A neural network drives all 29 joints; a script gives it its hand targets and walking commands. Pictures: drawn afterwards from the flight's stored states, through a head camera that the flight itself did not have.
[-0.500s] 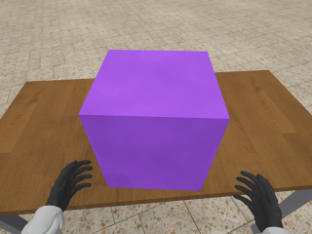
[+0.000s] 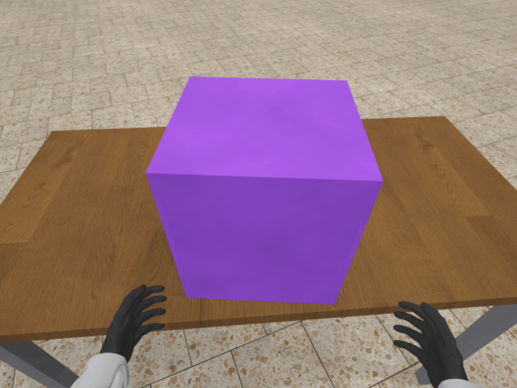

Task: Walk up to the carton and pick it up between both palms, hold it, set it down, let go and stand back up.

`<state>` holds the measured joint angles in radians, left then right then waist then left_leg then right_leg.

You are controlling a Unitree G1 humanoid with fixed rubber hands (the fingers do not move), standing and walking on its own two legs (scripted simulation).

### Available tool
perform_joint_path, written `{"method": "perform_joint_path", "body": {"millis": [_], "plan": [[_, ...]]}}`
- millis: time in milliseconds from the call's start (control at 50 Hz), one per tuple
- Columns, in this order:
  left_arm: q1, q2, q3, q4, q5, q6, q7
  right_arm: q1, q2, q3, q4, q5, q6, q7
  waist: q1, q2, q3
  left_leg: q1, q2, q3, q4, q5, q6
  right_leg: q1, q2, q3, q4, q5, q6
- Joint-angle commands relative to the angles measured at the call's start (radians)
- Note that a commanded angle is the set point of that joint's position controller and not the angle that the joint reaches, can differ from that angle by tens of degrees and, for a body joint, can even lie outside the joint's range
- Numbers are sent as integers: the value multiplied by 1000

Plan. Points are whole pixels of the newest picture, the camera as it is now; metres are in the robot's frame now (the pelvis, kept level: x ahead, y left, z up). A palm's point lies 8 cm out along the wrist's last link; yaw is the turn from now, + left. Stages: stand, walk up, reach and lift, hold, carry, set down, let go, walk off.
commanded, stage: set down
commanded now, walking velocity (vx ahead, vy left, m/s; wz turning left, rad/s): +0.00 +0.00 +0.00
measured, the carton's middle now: (263, 192) +0.42 +0.05 +0.10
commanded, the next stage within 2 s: let go in 0.62 s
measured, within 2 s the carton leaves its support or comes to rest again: neither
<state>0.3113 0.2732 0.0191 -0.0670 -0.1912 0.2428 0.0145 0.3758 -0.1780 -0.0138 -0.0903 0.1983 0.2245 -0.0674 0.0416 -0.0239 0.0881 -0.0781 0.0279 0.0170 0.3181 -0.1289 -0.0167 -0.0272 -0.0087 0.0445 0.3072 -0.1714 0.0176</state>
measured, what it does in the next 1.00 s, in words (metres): stands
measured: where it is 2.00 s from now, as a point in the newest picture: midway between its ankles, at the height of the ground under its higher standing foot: outside the picture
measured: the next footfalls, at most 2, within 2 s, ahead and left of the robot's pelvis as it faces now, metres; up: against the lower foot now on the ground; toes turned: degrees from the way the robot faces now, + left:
left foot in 1.38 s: +0.01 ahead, +0.11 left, +0.00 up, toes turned +8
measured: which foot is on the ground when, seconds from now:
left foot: down 0.00-1.00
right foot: down 0.00-1.00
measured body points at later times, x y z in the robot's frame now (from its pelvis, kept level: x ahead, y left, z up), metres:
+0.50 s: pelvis +0.00 +0.00 +0.00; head -0.02 -0.04 +0.45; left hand +0.21 +0.23 +0.02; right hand +0.20 -0.21 -0.06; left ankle +0.04 +0.13 -0.75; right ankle +0.01 -0.14 -0.75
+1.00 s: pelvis -0.02 -0.02 +0.00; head -0.05 -0.06 +0.44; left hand +0.22 +0.23 +0.02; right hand +0.19 -0.23 -0.08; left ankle +0.03 +0.13 -0.75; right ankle +0.01 -0.14 -0.75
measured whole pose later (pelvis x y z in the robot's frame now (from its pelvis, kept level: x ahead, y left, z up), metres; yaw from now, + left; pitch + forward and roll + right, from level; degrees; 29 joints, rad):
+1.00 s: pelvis -0.02 -0.02 +0.00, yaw +2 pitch -7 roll +1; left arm 0.01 0.22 0.06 0.35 -0.11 0.24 -0.11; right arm 0.20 -0.25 0.00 0.46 -0.01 0.13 -0.02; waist 0.06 0.08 0.05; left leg -0.10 0.04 0.07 0.35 -0.16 0.00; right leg -0.08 -0.02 0.03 0.43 -0.22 0.00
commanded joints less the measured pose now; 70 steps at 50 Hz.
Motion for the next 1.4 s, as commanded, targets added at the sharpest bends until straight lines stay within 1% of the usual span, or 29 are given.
{"method": "perform_joint_path", "body": {"millis": [0, 80, 100, 180, 200, 220, 260, 320, 340, 360, 380, 400, 420, 680, 740, 760, 860, 980, 1080, 1160, 1180, 1200, 1220, 1260, 1300, 1320, 1340, 1360, 1380], "plan": [[-125, 91, 34, -51, 24, -18, 20, -123, -100, -58, -112, -37, -55, 27, 2, 58, -42, 1, -32, 10, -86, -100, -8, -91, 43, -22, -78, -128, -42], [-159, 69, 18, 89, 22, 3, 7, -150, -109, -46, -46, -71, -56, 34, 2, -30, -27, 23, -56, 48, -64, -72, 0, -149, 48, -31, -96, -145, -35], [-149, 61, 4, 32, 7, -5, 13, -158, -112, -52, -98, -54, -69, 38, 5, -32, -60, 27, -46, 39, -59, -56, -2, -134, 53, -31, -89, -131, -33], [-157, 68, 21, 174, 37, 36, -17, -166, -113, -46, 31, -101, -63, 34, 0, -60, -20, 23, -61, 64, -56, -82, 0, -160, 37, -24, -94, -147, -21], [-172, 49, 25, 178, 61, 40, -17, -178, -125, -39, 56, -103, -59, 38, 19, -58, -15, 28, -60, 63, -56, -82, 4, -165, 45, -35, -89, -162, -20], [-161, 52, 13, 152, 35, 34, -21, -153, -117, -40, 5, -102, -68, 37, 7, -86, -38, 30, -56, 65, -56, -83, 6, -152, 47, -28, -83, -154, -18], [-137, 34, 16, 251, 41, 57, -44, -152, -113, -30, 77, -125, -65, 32, -4, -135, -2, 30, -62, 76, -57, -76, 9, -161, 44, -24, -91, -158, -18], [-158, 48, 25, 323, 71, 96, -64, -197, -119, -26, 155, -140, -69, 25, 16, -111, 41, 40, -60, 76, -50, -121, 9, -191, 45, -34, -89, -206, -11], [-160, 44, 22, 197, 48, 57, -54, -170, -113, -38, 45, -119, -101, 23, 16, -123, -43, 44, -59, 75, -46, -99, 16, -152, 46, -32, -77, -163, -8], [-171, 24, 3, 403, 75, 106, -66, -211, -112, -19, 200, -146, -68, 24, -2, -117, 70, 35, -61, 79, -56, -146, 14, -210, 43, -38, -91, -237, -12], [-174, 32, 15, 323, 86, 104, -66, -209, -123, -32, 177, -154, -79, 28, 9, -118, 38, 44, -58, 80, -54, -132, 14, -186, 43, -34, -84, -216, -12], [-190, 17, 4, 418, 89, 123, -74, -223, -121, -15, 220, -159, -69, 27, 9, -113, 77, 22, -61, 86, -54, -165, 13, -209, 43, -37, -84, -243, -15], [-167, 27, 6, 365, 74, 111, -79, -189, -116, -19, 171, -168, -85, 25, -10, -155, 43, 26, -58, 83, -39, -158, 22, -183, 43, -38, -76, -227, -14], [-198, -29, -16, 564, 121, 155, -117, -266, -139, -15, 319, -209, -94, 37, -13, -189, 115, 4, -49, 103, -43, -228, 39, -245, 40, -60, -65, -256, -27], [-242, 1, -16, 521, 103, 134, -124, -281, -124, -18, 277, -209, -115, 27, -13, -218, 77, -5, -53, 113, -29, -241, 53, -245, 29, -51, -63, -257, -21], [-219, -22, -19, 577, 124, 141, -125, -278, -142, -22, 354, -209, -112, 33, -11, -205, 116, -8, -47, 104, -37, -236, 50, -261, 36, -56, -63, -252, -25], [-226, -32, -21, 592, 130, 120, -122, -318, -156, -17, 375, -202, -144, 37, 0, -175, 75, -26, -36, 110, -32, -224, 43, -220, 38, -57, -41, -214, -38], [-262, -27, -22, 604, 125, 130, -130, -320, -153, -22, 398, -200, -153, 35, -1, -216, 68, 27, -53, 125, -9, -225, 42, -304, 23, -61, -66, -280, -41], [-253, -55, -30, 631, 146, 126, -113, -355, -160, -39, 455, -190, -165, 51, 5, -109, 47, -17, -16, 108, -23, -214, 35, -247, 39, -59, -22, -225, -60], [-273, -50, -20, 620, 144, 126, -116, -369, -161, -27, 448, -187, -167, 60, 9, -155, 45, 21, -36, 117, -6, -213, 32, -279, 29, -58, -39, -264, -66], [-280, 263, 102, 569, 264, -96, -41, -263, -197, -75, 638, -266, -212, 70, -39, -283, 90, -112, -24, 97, 208, -153, 23, -411, -94, 39, -123, -497, -33], [-302, 344, 143, 536, 270, -168, -20, -130, -258, -104, 654, -272, -232, 80, -60, -366, 93, -84, -55, 95, 419, -261, 23, -550, -161, 123, -215, -730, -69], [-330, 309, 141, 514, 271, -203, -19, -120, -282, -128, 658, -270, -238, 90, -51, -390, 107, -93, -35, 40, 490, -257, 32, -584, -192, 138, -222, -732, -103], [-333, 277, 121, 505, 255, -247, -11, -117, -268, -124, 675, -256, -257, 119, -81, -305, 47, -148, 27, -7, 430, -220, 60, -494, -182, 125, -121, -547, -103], [-325, 282, 119, 496, 240, -256, -14, -133, -253, -106, 680, -227, -281, 135, -77, -164, -50, -227, 4, 44, 164, -223, 55, -253, -134, 36, 21, -373, -69], [-277, 279, 122, 498, 242, -255, -13, -190, -231, -87, 693, -243, -291, 137, -46, -138, -50, -208, -7, 60, 70, -198, 67, -212, -138, 39, 74, -299, -72], [-226, 274, 122, 488, 240, -262, -16, -218, -250, -88, 694, -248, -297, 133, -15, -127, -85, -182, 24, -22, 49, -174, 70, -197, -113, 13, 126, -250, -55], [-199, 255, 114, 486, 241, -270, -23, -199, -279, -92, 698, -257, -298, 139, -20, -17, -122, -116, 91, -122, 55, -221, 95, -284, -88, -4, 196, -279, -41], [-142, 215, 105, 482, 243, -276, -23, -242, -313, -109, 697, -256, -298, 142, 11, -5, -66, -158, 150, -228, -5, -385, 109, -358, -42, -44, 237, -312, -18]]}}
